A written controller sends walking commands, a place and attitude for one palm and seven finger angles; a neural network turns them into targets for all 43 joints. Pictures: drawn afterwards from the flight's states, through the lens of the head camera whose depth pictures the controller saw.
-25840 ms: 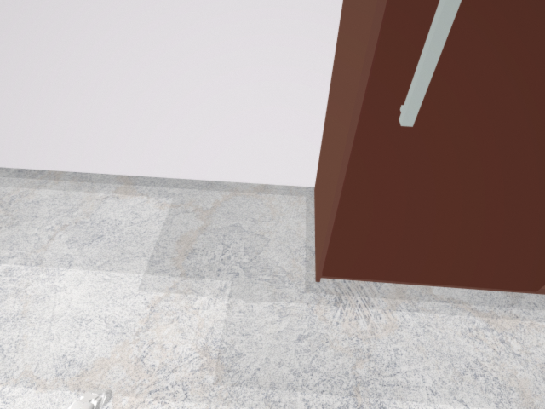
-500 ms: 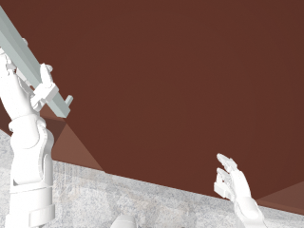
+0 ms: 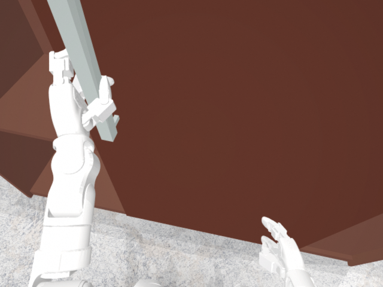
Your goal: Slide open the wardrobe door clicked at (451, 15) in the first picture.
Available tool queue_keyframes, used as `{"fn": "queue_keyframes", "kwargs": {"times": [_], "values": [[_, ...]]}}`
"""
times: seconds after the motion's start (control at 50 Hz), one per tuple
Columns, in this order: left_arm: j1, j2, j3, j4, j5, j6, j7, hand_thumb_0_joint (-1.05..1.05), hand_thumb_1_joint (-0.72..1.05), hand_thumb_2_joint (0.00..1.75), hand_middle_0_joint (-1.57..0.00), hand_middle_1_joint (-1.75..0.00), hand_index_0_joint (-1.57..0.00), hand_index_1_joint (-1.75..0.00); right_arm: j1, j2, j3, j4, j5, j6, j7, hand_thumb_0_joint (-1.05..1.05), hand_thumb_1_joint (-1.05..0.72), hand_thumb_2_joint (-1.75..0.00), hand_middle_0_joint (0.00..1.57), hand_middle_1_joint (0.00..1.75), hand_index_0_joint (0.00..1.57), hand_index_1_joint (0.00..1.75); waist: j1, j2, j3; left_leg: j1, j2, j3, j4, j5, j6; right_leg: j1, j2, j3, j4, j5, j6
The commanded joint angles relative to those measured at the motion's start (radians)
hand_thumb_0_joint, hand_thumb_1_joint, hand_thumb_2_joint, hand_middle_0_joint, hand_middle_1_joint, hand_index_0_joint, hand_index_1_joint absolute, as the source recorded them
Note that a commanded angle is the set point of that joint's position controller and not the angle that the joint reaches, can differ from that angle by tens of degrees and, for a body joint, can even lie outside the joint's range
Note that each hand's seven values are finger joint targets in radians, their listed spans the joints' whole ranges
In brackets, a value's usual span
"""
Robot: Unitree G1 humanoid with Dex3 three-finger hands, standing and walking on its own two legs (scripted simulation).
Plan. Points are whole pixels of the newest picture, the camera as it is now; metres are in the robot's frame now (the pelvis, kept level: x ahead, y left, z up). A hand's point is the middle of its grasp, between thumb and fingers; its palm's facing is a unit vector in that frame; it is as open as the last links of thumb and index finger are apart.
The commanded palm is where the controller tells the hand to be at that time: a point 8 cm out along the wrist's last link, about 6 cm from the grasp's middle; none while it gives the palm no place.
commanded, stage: step sideways, sliding the door along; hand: left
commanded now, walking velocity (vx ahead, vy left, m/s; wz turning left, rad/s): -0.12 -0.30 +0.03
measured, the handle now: (97, 76) +0.39 +0.27 +0.18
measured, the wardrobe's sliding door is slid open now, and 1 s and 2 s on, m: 0.53 0.69 0.69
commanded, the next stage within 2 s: stop walking and hold the door there in 1.00 s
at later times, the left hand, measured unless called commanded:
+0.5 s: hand (169, 114) +0.34 +0.12 +0.18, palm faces +0.31 -0.95 +0.07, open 7.6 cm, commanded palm +0.32 +0.10 +0.15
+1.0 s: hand (203, 119) +0.35 +0.07 +0.18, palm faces +0.42 -0.91 +0.03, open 7.6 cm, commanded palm +0.32 +0.03 +0.16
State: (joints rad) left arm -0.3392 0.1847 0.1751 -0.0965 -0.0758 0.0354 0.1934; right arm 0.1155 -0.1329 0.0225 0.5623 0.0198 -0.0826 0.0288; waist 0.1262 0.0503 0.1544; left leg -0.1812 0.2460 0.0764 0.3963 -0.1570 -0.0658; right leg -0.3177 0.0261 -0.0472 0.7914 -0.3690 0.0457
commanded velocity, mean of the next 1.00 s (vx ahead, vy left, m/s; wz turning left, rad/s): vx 0.07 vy -0.30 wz -0.02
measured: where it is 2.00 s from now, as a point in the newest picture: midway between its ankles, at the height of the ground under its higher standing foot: outside the picture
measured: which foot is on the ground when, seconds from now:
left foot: down 0.00-0.14, up 0.16-0.28, down 0.30-0.74, up 0.76-0.88, down 0.90-1.00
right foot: up 0.00-0.10, down 0.12-0.32, up 0.34-0.70, down 0.72-0.90, up 0.92-1.00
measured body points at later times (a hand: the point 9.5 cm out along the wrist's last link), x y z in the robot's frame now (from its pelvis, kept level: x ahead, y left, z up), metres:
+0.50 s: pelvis -0.04 -0.07 -0.01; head +0.01 -0.05 +0.43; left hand +0.32 +0.17 +0.18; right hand +0.14 -0.28 -0.12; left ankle -0.01 +0.06 -0.76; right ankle -0.01 -0.24 -0.68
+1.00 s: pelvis -0.03 -0.17 -0.03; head +0.03 -0.15 +0.42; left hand +0.32 +0.11 +0.18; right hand +0.18 -0.39 -0.13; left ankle -0.01 -0.05 -0.76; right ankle -0.02 -0.32 -0.68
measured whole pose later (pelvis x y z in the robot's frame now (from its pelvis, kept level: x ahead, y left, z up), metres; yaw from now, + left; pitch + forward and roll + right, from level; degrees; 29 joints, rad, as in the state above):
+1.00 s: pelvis -0.03 -0.17 -0.03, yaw +6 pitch -3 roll -3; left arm -0.61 0.22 0.14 0.17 -0.12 0.01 0.20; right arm 0.11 -0.26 -0.05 0.65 0.06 0.04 -0.01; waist 0.11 0.05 0.20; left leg -0.31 0.15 0.14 0.67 -0.30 0.00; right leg -0.46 -0.02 -0.03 1.12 -0.48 0.02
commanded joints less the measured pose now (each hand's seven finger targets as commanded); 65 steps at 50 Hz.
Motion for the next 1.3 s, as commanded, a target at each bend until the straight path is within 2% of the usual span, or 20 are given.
{"fn": "queue_keyframes", "kwargs": {"times": [0.0, 0.08, 0.12, 0.18, 0.26, 0.3, 0.46, 0.62, 0.68, 0.72, 0.78, 0.84, 0.88, 0.92, 1.08, 1.1, 1.18, 1.22, 1.26, 1.28], "values": [[-0.399, -0.008, -0.273, -0.341, 0.007, -0.136, -0.101, 0.0, 0.9, 0.9, -0.45, -1.4, -0.45, -1.4, -0.084, -0.191, -0.077, -0.143, 0.007, -0.048, -0.02, 0.0, -0.9, -0.9, 0.2, 0.3, 0.2, 0.3, -0.15, 0.332, -0.469, 0.388, 0.15, -0.078, 0.068, 0.804, 0.122, -0.016, 0.0, -0.004, -0.206, 0.044, -0.016], [-0.432, 0.073, -0.235, -0.317, 0.017, -0.147, -0.093, 0.0, 0.9, 0.9, -0.45, -1.4, -0.45, -1.4, -0.085, -0.176, -0.063, -0.145, 0.035, -0.036, -0.025, 0.0, -0.9, -0.9, 0.2, 0.3, 0.2, 0.3, -0.135, 0.082, -0.529, 0.188, 0.027, -0.026, 0.232, 0.447, 0.049, 0.251, -0.113, 0.064, -0.467, 0.638, -0.051], [-0.466, 0.151, -0.185, -0.286, 0.018, -0.155, -0.078, 0.0, 0.9, 0.9, -0.45, -1.4, -0.45, -1.4, -0.135, -0.137, -0.049, -0.139, 0.031, -0.028, -0.052, 0.0, -0.9, -0.9, 0.2, 0.3, 0.2, 0.3, -0.118, -0.186, -0.525, -0.133, -0.133, -0.011, 0.422, -0.307, 0.005, 0.366, -0.318, 0.194, -0.362, 1.111, -0.144], [-0.468, 0.134, -0.169, -0.272, -0.004, -0.159, -0.064, 0.0, 0.9, 0.9, -0.45, -1.4, -0.45, -1.4, -0.107, -0.169, -0.07, -0.104, 0.041, -0.007, -0.081, 0.0, -0.9, -0.9, 0.2, 0.3, 0.2, 0.3, -0.1, -0.285, -0.541, -0.263, -0.159, -0.06, 0.548, -0.386, 0.019, 0.463, -0.341, 0.195, -0.271, 1.126, -0.202], [-0.547, 0.025, -0.265, -0.269, -0.009, -0.178, -0.073, 0.0, 0.9, 0.9, -0.45, -1.4, -0.45, -1.4, -0.083, -0.187, -0.078, -0.075, 0.024, 0.032, -0.1, 0.0, -0.9, -0.9, 0.2, 0.3, 0.2, 0.3, -0.156, -0.066, -0.54, 0.108, -0.074, -0.033, 0.041, 0.226, 0.043, 0.226, -0.209, 0.013, -0.064, 0.738, -0.105], [-0.536, -0.066, -0.339, -0.246, -0.018, -0.164, -0.109, 0.0, 0.9, 0.9, -0.45, -1.4, -0.45, -1.4, -0.079, -0.226, -0.094, -0.113, 0.01, 0.046, -0.07, 0.0, -0.9, -0.9, 0.2, 0.3, 0.2, 0.3, -0.137, 0.249, -0.571, 0.403, 0.297, -0.435, 0.065, 1.023, 0.213, -0.199, -0.06, 0.086, 0.208, -0.211, -0.011], [-0.656, -0.089, -0.369, -0.17, -0.007, -0.138, -0.134, 0.0, 0.9, 0.9, -0.45, -1.4, -0.45, -1.4, -0.085, -0.229, -0.1, -0.101, 0.021, 0.043, -0.026, 0.0, -0.9, -0.9, 0.2, 0.3, 0.2, 0.3, -0.138, 0.204, -0.477, 0.3, 0.156, -0.11, 0.041, 0.614, 0.158, -0.187, -0.068, 0.025, 0.186, 0.009, -0.008], [-0.688, -0.057, -0.334, -0.081, -0.02, -0.145, -0.121, 0.0, 0.9, 0.9, -0.45, -1.4, -0.45, -1.4, -0.075, -0.215, -0.084, -0.099, 0.03, 0.033, -0.032, 0.0, -0.9, -0.9, 0.2, 0.3, 0.2, 0.3, -0.139, 0.284, -0.488, 0.241, 0.145, -0.06, 0.116, 0.539, 0.128, 0.028, -0.032, -0.05, -0.144, 0.044, -0.012], [-0.702, -0.008, -0.306, -0.074, -0.002, -0.152, -0.106, 0.0, 0.9, 0.9, -0.45, -1.4, -0.45, -1.4, -0.077, -0.191, -0.067, -0.099, 0.052, 0.033, -0.033, 0.0, -0.9, -0.9, 0.2, 0.3, 0.2, 0.3, -0.131, 0.093, -0.528, 0.093, 0.033, -0.018, 0.289, 0.329, 0.059, 0.261, -0.118, 0.01, -0.387, 0.404, -0.052], [-0.703, 0.092, -0.248, -0.059, 0.008, -0.162, -0.087, 0.0, 0.9, 0.9, -0.45, -1.4, -0.45, -1.4, -0.128, -0.148, -0.059, -0.095, 0.043, 0.026, -0.057, 0.0, -0.9, -0.9, 0.2, 0.3, 0.2, 0.3, -0.105, -0.276, -0.504, -0.286, -0.158, 0.002, 0.597, -0.443, 0.018, 0.423, -0.366, 0.217, -0.33, 1.047, -0.176], [-0.714, 0.076, -0.241, -0.129, -0.008, -0.17, -0.074, 0.0, 0.9, 0.9, -0.45, -1.4, -0.45, -1.4, -0.118, -0.167, -0.076, -0.064, 0.043, 0.032, -0.085, 0.0, -0.9, -0.9, 0.2, 0.3, 0.2, 0.3, -0.096, -0.322, -0.52, -0.384, -0.149, -0.023, 0.651, -0.499, 0.025, 0.533, -0.375, 0.213, -0.22, 1.163, -0.231], [-0.798, -0.025, -0.312, -0.151, -0.016, -0.192, -0.079, 0.0, 0.9, 0.9, -0.45, -1.4, -0.45, -1.4, -0.098, -0.169, -0.065, -0.039, 0.026, 0.054, -0.089, 0.0, -0.9, -0.9, 0.2, 0.3, 0.2, 0.3, -0.158, -0.128, -0.506, -0.052, -0.124, 0.054, 0.05, -0.067, 0.02, 0.341, -0.244, -0.005, -0.037, 0.854, -0.136], [-0.757, -0.08, -0.36, -0.172, -0.04, -0.198, -0.105, 0.0, 0.9, 0.9, -0.45, -1.4, -0.45, -1.4, -0.072, -0.252, -0.113, -0.091, 0.02, 0.069, -0.075, 0.0, -0.9, -0.9, 0.2, 0.3, 0.2, 0.3, -0.154, 0.332, -0.585, 0.54, 0.303, -0.419, 0.085, 1.004, 0.19, -0.329, -0.062, 0.009, 0.33, -0.198, -0.006], [-0.774, -0.096, -0.356, -0.121, -0.027, -0.161, -0.126, 0.0, 0.9, 0.9, -0.45, -1.4, -0.45, -1.4, -0.141, -0.246, -0.102, -0.113, 0.039, 0.079, -0.024, 0.0, -0.9, -0.9, 0.2, 0.3, 0.2, 0.3, -0.132, 0.097, -0.575, 0.352, 0.328, -0.344, 0.062, 0.573, 0.23, -0.251, -0.109, 0.144, 0.458, -0.156, -0.027], [-0.721, -0.009, -0.298, -0.149, -0.018, -0.145, -0.13, 0.0, 0.9, 0.9, -0.45, -1.4, -0.45, -1.4, -0.077, -0.24, -0.111, -0.113, 0.033, 0.056, -0.023, 0.0, -0.9, -0.9, 0.2, 0.3, 0.2, 0.3, -0.14, 0.298, -0.498, 0.33, 0.156, 0.008, 0.057, 0.658, 0.136, -0.18, -0.074, -0.03, 0.169, 0.036, 0.002], [-0.453, 0.568, 0.278, 0.249, 0.028, -0.137, -0.073, 0.0, 0.9, 0.9, -0.45, -1.4, -0.45, -1.4, -0.015, -0.291, -0.124, -0.034, 0.026, 0.078, -0.051, 0.0, -0.9, -0.9, 0.2, 0.3, 0.2, 0.3, -0.118, 0.303, -0.51, 0.322, 0.153, 0.031, 0.044, 0.692, 0.14, -0.185, -0.053, -0.055, 0.155, 0.03, 0.014], [-0.491, 0.359, 0.063, 0.077, 0.001, -0.167, -0.106, 0.0, 0.9, 0.9, -0.45, -1.4, -0.45, -1.4, -0.044, -0.239, -0.086, -0.097, 0.042, 0.038, -0.051, 0.0, -0.9, -0.9, 0.2, 0.3, 0.2, 0.3, -0.128, 0.367, -0.494, 0.295, 0.095, 0.076, 0.147, 0.591, 0.093, -0.028, -0.007, -0.12, -0.198, 0.102, 0.001], [-0.412, 0.442, 0.125, 0.145, 0.018, -0.169, -0.094, 0.0, 0.9, 0.9, -0.45, -1.4, -0.45, -1.4, -0.019, -0.238, -0.082, -0.089, 0.051, 0.012, -0.055, 0.0, -0.9, -0.9, 0.2, 0.3, 0.2, 0.3, -0.114, 0.178, -0.499, 0.17, 0.012, 0.096, 0.324, 0.37, 0.054, 0.157, -0.056, -0.071, -0.405, 0.411, -0.018], [-0.313, 0.592, 0.236, 0.262, 0.035, -0.157, -0.077, 0.0, 0.9, 0.9, -0.45, -1.4, -0.45, -1.4, -0.047, -0.197, -0.061, -0.097, 0.043, 0.007, -0.082, 0.0, -0.9, -0.9, 0.2, 0.3, 0.2, 0.3, -0.096, -0.294, -0.516, -0.314, -0.188, 0.048, 0.642, -0.467, 0.016, 0.461, -0.373, 0.277, -0.301, 1.272, -0.16], [-0.321, 0.631, 0.292, 0.287, 0.037, -0.135, -0.071, 0.0, 0.9, 0.9, -0.45, -1.4, -0.45, -1.4, -0.05, -0.207, -0.056, -0.073, 0.025, -0.007, -0.095, 0.0, -0.9, -0.9, 0.2, 0.3, 0.2, 0.3, -0.098, -0.254, -0.496, -0.335, -0.175, -0.052, 0.686, -0.488, 0.017, 0.413, -0.423, 0.258, -0.308, 1.317, -0.157]]}}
